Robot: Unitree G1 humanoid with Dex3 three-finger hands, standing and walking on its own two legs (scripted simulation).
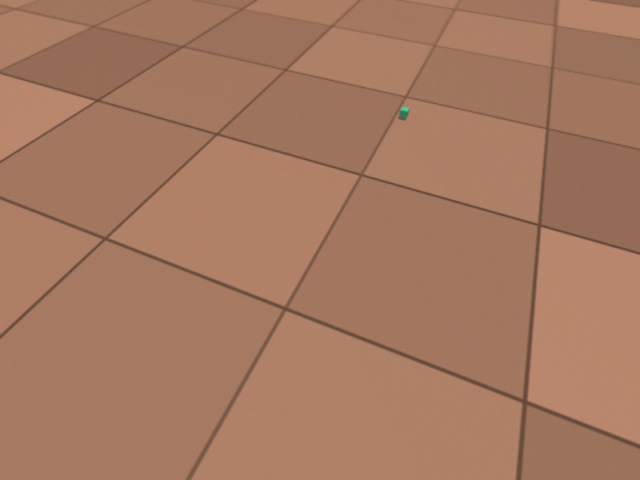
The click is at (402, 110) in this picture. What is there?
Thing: cube
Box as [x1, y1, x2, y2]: [399, 107, 408, 117]
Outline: 402,107 399,116 406,117 408,108
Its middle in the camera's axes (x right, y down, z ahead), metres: +0.48 -0.75 +2.31
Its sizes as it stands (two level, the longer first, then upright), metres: 0.044 0.044 0.044
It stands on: the floor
